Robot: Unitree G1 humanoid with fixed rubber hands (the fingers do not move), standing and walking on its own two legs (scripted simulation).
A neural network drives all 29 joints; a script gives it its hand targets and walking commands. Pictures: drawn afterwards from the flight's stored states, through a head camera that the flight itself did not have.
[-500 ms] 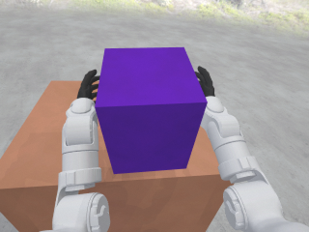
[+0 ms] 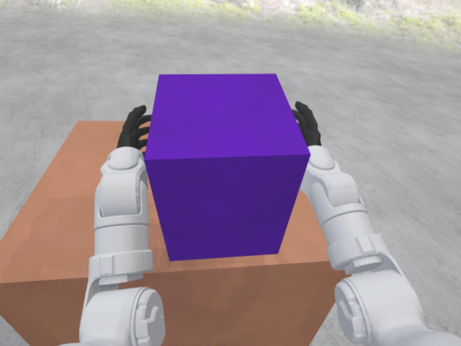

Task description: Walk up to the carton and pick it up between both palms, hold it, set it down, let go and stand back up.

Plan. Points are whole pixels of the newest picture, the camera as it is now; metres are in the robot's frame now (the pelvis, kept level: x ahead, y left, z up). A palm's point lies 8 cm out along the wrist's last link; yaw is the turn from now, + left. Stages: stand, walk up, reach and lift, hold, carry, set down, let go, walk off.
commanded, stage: hold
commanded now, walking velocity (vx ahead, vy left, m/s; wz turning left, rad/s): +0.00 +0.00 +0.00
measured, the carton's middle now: (221, 169) +0.36 +0.01 +0.18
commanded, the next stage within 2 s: none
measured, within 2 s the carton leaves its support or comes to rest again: neither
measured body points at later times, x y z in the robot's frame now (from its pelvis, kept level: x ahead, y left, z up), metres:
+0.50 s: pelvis +0.00 +0.00 +0.00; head -0.07 +0.02 +0.44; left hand +0.37 +0.15 +0.22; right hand +0.37 -0.14 +0.23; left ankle +0.04 +0.11 -0.75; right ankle -0.02 -0.11 -0.75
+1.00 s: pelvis +0.00 +0.00 +0.00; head -0.07 +0.02 +0.44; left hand +0.37 +0.15 +0.22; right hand +0.37 -0.14 +0.22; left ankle +0.04 +0.11 -0.75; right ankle -0.02 -0.11 -0.75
